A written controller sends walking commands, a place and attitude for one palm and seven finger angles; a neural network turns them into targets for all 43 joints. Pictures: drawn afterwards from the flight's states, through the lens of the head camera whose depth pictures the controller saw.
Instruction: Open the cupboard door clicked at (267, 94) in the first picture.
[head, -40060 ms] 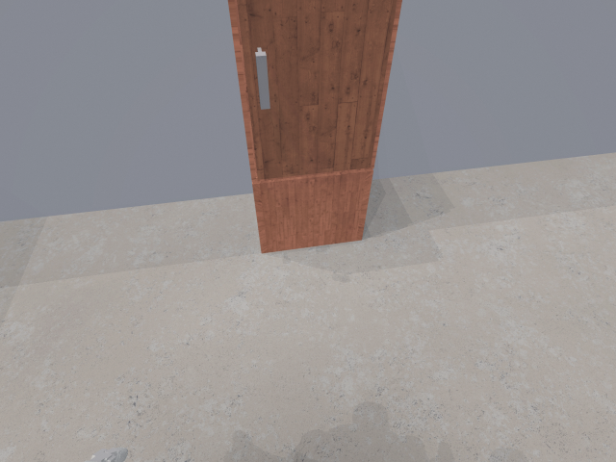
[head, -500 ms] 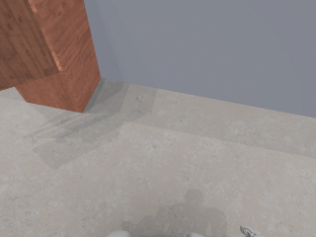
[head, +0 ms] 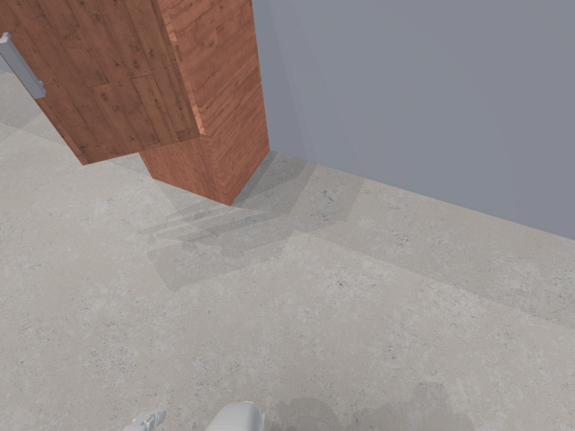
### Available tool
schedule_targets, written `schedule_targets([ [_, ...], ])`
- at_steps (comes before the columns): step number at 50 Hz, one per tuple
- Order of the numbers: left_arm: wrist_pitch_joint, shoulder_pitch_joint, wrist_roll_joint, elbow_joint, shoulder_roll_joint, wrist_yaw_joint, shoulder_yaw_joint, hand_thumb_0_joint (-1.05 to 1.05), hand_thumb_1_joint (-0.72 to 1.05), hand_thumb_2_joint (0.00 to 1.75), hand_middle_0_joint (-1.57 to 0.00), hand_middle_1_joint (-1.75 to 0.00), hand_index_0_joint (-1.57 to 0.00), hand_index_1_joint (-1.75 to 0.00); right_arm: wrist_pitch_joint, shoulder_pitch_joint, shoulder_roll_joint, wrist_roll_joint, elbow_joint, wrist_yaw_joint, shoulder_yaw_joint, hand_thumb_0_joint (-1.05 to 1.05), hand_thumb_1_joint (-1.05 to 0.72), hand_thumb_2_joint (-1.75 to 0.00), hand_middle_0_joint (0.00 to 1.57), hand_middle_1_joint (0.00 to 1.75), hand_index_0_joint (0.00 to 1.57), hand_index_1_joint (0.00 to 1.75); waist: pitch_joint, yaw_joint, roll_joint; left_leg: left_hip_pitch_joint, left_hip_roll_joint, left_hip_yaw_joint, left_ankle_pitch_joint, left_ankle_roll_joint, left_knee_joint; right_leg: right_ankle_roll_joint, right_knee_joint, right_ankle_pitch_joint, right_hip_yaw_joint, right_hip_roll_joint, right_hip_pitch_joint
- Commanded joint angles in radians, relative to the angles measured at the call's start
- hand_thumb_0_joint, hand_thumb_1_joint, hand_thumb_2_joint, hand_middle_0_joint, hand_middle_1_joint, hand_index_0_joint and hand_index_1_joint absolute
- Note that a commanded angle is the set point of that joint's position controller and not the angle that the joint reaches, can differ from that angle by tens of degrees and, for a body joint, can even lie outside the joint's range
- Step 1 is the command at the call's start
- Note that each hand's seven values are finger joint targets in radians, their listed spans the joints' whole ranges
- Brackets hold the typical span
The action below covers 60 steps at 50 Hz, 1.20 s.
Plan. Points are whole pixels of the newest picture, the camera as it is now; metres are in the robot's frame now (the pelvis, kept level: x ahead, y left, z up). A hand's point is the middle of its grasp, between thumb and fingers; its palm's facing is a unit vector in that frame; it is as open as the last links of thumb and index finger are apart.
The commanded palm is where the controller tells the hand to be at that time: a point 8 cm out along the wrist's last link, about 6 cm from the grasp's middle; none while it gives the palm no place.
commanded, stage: turn to face it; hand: left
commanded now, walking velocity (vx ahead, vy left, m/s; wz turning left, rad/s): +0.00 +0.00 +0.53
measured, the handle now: (23, 65) +0.91 +0.70 +0.02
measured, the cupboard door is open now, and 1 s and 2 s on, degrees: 43 43 43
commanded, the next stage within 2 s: take the last steps up to it in 0.46 s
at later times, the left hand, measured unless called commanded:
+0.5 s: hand out of the picture +0.04 +0.25 -0.17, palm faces +0.27 -0.93 -0.24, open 7.4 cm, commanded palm none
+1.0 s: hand out of the picture -0.02 +0.18 -0.16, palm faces +0.46 -0.86 -0.19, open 7.4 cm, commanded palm none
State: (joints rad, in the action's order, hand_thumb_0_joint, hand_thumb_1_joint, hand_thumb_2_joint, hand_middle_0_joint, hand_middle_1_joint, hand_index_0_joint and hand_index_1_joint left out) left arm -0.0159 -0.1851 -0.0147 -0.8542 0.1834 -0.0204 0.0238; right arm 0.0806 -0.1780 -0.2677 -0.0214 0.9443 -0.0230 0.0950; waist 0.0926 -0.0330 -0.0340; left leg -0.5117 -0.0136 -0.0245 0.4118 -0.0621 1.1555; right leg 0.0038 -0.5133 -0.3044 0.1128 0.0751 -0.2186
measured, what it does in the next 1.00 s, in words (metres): steps on the spot, turning left: left foot, then right foot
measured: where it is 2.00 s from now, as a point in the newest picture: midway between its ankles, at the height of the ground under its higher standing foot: (228, 359)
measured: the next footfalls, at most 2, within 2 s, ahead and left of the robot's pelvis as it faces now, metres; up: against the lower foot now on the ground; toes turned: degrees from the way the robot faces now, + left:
left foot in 0.24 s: +0.04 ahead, +0.14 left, +0.00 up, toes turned +13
right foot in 0.64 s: +0.10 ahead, -0.11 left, +0.00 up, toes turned +11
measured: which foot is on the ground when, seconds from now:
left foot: up 0.00-0.22, down 0.24-0.64, up 0.66-1.00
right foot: down 0.00-0.24, up 0.26-0.62, down 0.64-1.00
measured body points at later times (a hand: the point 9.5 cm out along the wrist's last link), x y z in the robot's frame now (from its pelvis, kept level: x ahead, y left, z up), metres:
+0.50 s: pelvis +0.02 +0.03 +0.00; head +0.06 +0.05 +0.45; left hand +0.02 +0.30 -0.15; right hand +0.17 -0.19 -0.13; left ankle +0.00 +0.13 -0.74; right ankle +0.04 -0.13 -0.68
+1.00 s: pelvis +0.08 +0.04 +0.01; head +0.12 +0.05 +0.46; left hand -0.05 +0.22 -0.14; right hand +0.23 -0.18 -0.15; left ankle +0.07 +0.21 -0.68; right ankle +0.06 -0.11 -0.74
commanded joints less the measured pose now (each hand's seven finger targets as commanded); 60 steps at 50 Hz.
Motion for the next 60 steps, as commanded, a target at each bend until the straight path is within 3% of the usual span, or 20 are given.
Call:
schedule_targets([
  [1, 0.031, -0.048, -0.006, 0.054, 0.193, -0.016, 0.059, 0.0, 0.9, 0.9, -0.2, -0.3, -0.2, -0.3, -0.027, 0.069, -0.04, 0.009, -0.09, -0.007, -0.003, 0.0, -0.9, -0.9, 0.2, 0.3, 0.2, 0.3, -0.113, 0.044, 0.226, -0.052, 0.039, 0.048, 0.013, -0.02, -0.113, 0.102, 0.152, 0.542, -0.089, 0.242, 0.187],
  [6, 0.028, -0.129, -0.015, 0.009, 0.238, -0.012, 0.076, 0.0, 0.9, 0.9, -0.2, -0.3, -0.2, -0.3, -0.042, 0.122, -0.012, 0.014, -0.099, -0.006, -0.024, 0.0, -0.9, -0.9, 0.2, 0.3, 0.2, 0.3, -0.127, 0.085, 0.24, 0.053, 0.017, 0.12, 0.044, 0.002, -0.389, 0.109, 0.069, 0.71, -0.062, 0.277, 0.235],
  [10, 0.02, -0.083, 0.001, 0.007, 0.235, -0.003, 0.079, 0.0, 0.9, 0.9, -0.2, -0.3, -0.2, -0.3, -0.058, -0.009, -0.058, 0.007, -0.065, 0.001, -0.014, 0.0, -0.9, -0.9, 0.2, 0.3, 0.2, 0.3, -0.169, 0.001, 0.182, 0.363, 0.01, 0.123, -0.248, 0.042, -0.708, 0.016, -0.121, 0.572, 0.022, 0.237, 0.062],
  [12, 0.01, -0.028, 0.011, 0.062, 0.12, 0.006, 0.044, 0.0, 0.9, 0.9, -0.2, -0.3, -0.2, -0.3, -0.068, -0.135, -0.231, 0.0, -0.049, 0.017, 0.026, 0.0, -0.9, -0.9, 0.2, 0.3, 0.2, 0.3, -0.234, -0.065, -0.268, 0.584, 0.411, -0.373, -0.87, 0.261, -0.769, -0.091, -0.505, -0.349, 0.039, 0.043, -0.313],
  [13, -0.006, 0.001, 0.005, 0.07, 0.145, -0.003, 0.047, 0.0, 0.9, 0.9, -0.2, -0.3, -0.2, -0.3, -0.061, -0.15, -0.235, 0.0, -0.034, 0.027, 0.02, 0.0, -0.9, -0.9, 0.2, 0.3, 0.2, 0.3, -0.244, -0.061, -0.161, 0.544, 0.445, -0.343, -0.879, 0.325, -0.749, -0.071, -0.58, -0.375, -0.081, 0.054, -0.316],
  [20, -0.022, -0.044, 0.0, -0.015, 0.121, 0.009, 0.049, 0.0, 0.9, 0.9, -0.2, -0.3, -0.2, -0.3, -0.08, -0.008, -0.128, -0.002, -0.06, 0.054, -0.019, 0.0, -0.9, -0.9, 0.2, 0.3, 0.2, 0.3, -0.136, 0.028, -0.086, 0.393, 0.256, -0.136, -0.73, 0.233, -0.787, -0.074, -0.533, -0.128, -0.094, 0.015, -0.265],
  [26, -0.016, -0.016, 0.001, -0.005, 0.106, 0.008, 0.04, 0.0, 0.9, 0.9, -0.2, -0.3, -0.2, -0.3, -0.07, -0.016, -0.125, -0.005, -0.046, 0.047, -0.016, 0.0, -0.9, -0.9, 0.2, 0.3, 0.2, 0.3, -0.122, 0.017, -0.12, 0.337, 0.242, -0.172, -0.592, 0.231, -0.795, -0.068, -0.289, -0.134, -0.061, -0.03, -0.144],
  [30, 0.007, -0.111, 0.002, -0.038, 0.113, 0.008, 0.046, 0.0, 0.9, 0.9, -0.2, -0.3, -0.2, -0.3, -0.068, 0.013, -0.107, 0.004, -0.042, 0.042, -0.018, 0.0, -0.9, -0.9, 0.2, 0.3, 0.2, 0.3, -0.146, 0.071, -0.105, 0.224, 0.176, -0.156, -0.346, 0.176, -0.72, -0.056, 0.014, 0.044, -0.04, -0.049, 0.098],
  [31, 0.02, -0.163, -0.007, -0.053, 0.159, 0.006, 0.059, 0.0, 0.9, 0.9, -0.2, -0.3, -0.2, -0.3, -0.07, 0.018, -0.07, 0.012, -0.047, 0.036, -0.021, 0.0, -0.9, -0.9, 0.2, 0.3, 0.2, 0.3, -0.154, 0.098, 0.014, 0.109, 0.097, -0.101, -0.131, 0.127, -0.609, -0.038, 0.153, 0.002, -0.136, 0.034, 0.223],
  [32, 0.032, -0.203, -0.021, -0.06, 0.26, 0.002, 0.083, 0.0, 0.9, 0.9, -0.2, -0.3, -0.2, -0.3, -0.071, 0.017, -0.003, 0.018, -0.07, 0.026, -0.029, 0.0, -0.9, -0.9, 0.2, 0.3, 0.2, 0.3, -0.132, 0.115, 0.308, -0.093, -0.04, 0.036, 0.138, 0.056, -0.382, 0.054, 0.285, -0.129, -0.45, 0.285, 0.307],
  [33, 0.03, -0.222, -0.015, -0.05, 0.296, 0.001, 0.087, 0.0, 0.9, 0.9, -0.2, -0.3, -0.2, -0.3, -0.063, 0.074, -0.056, 0.005, -0.094, 0.019, -0.019, 0.0, -0.9, -0.9, 0.2, 0.3, 0.2, 0.3, -0.06, 0.147, 0.312, -0.15, -0.019, -0.006, 0.229, 0.05, -0.143, 0.153, 0.368, -0.224, -0.612, 0.432, 0.171],
  [36, 0.05, -0.091, -0.005, -0.034, 0.18, 0.004, 0.059, 0.0, 0.9, 0.9, -0.2, -0.3, -0.2, -0.3, -0.052, 0.035, -0.054, -0.008, -0.039, -0.002, -0.002, 0.0, -0.9, -0.9, 0.2, 0.3, 0.2, 0.3, 0.056, 0.049, 0.259, -0.164, 0.053, -0.053, -0.075, 0.04, 0.048, 0.082, 0.399, -0.272, -0.411, 0.285, 0.004],
  [39, 0.075, -0.118, -0.001, -0.051, 0.136, 0.005, 0.055, 0.0, 0.9, 0.9, -0.2, -0.3, -0.2, -0.3, -0.053, 0.001, -0.023, -0.005, -0.012, -0.015, -0.009, 0.0, -0.9, -0.9, 0.2, 0.3, 0.2, 0.3, 0.007, 0.042, 0.219, -0.144, 0.071, -0.01, -0.188, 0.011, 0.011, 0.059, 0.372, -0.026, -0.2, 0.239, 0.074],
  [49, 0.09, -0.288, -0.017, -0.184, 0.148, 0.004, 0.058, 0.0, 0.9, 0.9, -0.2, -0.3, -0.2, -0.3, -0.078, 0.147, 0.03, 0.004, -0.047, -0.031, -0.037, 0.0, -0.9, -0.9, 0.2, 0.3, 0.2, 0.3, 0.005, 0.107, 0.231, -0.131, 0.083, 0.102, -0.163, 0.014, -0.385, 0.092, 0.298, 0.288, -0.073, 0.292, 0.245],
  [52, 0.082, -0.27, -0.022, -0.199, 0.161, 0.005, 0.06, 0.0, 0.9, 0.9, -0.2, -0.3, -0.2, -0.3, -0.093, 0.129, 0.039, 0.007, -0.04, -0.034, -0.043, 0.0, -0.9, -0.9, 0.2, 0.3, 0.2, 0.3, 0.014, 0.092, 0.267, 0.051, 0.051, 0.138, -0.124, 0.045, -0.518, 0.073, 0.246, 0.309, -0.055, 0.292, 0.148],
  [54, 0.077, -0.218, -0.014, -0.19, 0.173, 0.007, 0.065, 0.0, 0.9, 0.9, -0.2, -0.3, -0.2, -0.3, -0.109, -0.043, 0.005, 0.001, 0.01, -0.021, -0.037, 0.0, -0.9, -0.9, 0.2, 0.3, 0.2, 0.3, -0.049, 0.001, 0.219, 0.323, 0.001, 0.186, -0.182, 0.066, -0.656, 0.04, 0.09, 0.355, 0.023, 0.239, 0.05],
  [55, 0.073, -0.229, -0.012, -0.187, 0.141, 0.012, 0.057, 0.0, 0.9, 0.9, -0.2, -0.3, -0.2, -0.3, -0.117, -0.189, -0.067, -0.003, 0.058, -0.008, -0.02, 0.0, -0.9, -0.9, 0.2, 0.3, 0.2, 0.3, -0.15, -0.056, 0.062, 0.544, 0.042, 0.151, -0.171, 0.08, -0.69, 0.015, -0.131, 0.301, 0.073, 0.185, -0.029],
  [56, 0.067, -0.27, 0.001, -0.167, 0.071, 0.02, 0.046, 0.0, 0.9, 0.9, -0.2, -0.3, -0.2, -0.3, -0.127, -0.327, -0.19, -0.015, 0.085, 0.009, 0.014, 0.0, -0.9, -0.9, 0.2, 0.3, 0.2, 0.3, -0.271, -0.095, -0.246, 0.746, 0.313, -0.245, -0.16, 0.171, -0.742, -0.038, -0.44, -0.163, 0.121, 0.031, -0.274],
  [57, 0.06, -0.189, -0.003, -0.122, 0.055, 0.014, 0.032, 0.0, 0.9, 0.9, -0.2, -0.3, -0.2, -0.3, -0.115, -0.394, -0.221, -0.005, 0.098, 0.029, 0.018, 0.0, -0.9, -0.9, 0.2, 0.3, 0.2, 0.3, -0.279, -0.114, -0.267, 0.724, 0.393, -0.373, -0.149, 0.231, -0.867, -0.021, -0.652, -0.328, 0.002, -0.002, -0.376],
  [60, 0.055, -0.096, -0.006, -0.125, 0.046, 0.017, 0.038, 0.0, 0.9, 0.9, -0.2, -0.3, -0.2, -0.3, -0.128, -0.175, -0.093, -0.004, 0.047, 0.042, -0.02, 0.0, -0.9, -0.9, 0.2, 0.3, 0.2, 0.3, -0.076, -0.025, -0.105, 0.415, 0.364, -0.239, -0.158, 0.245, -0.922, 0.006, -0.795, -0.114, -0.096, 0.088, -0.431],
])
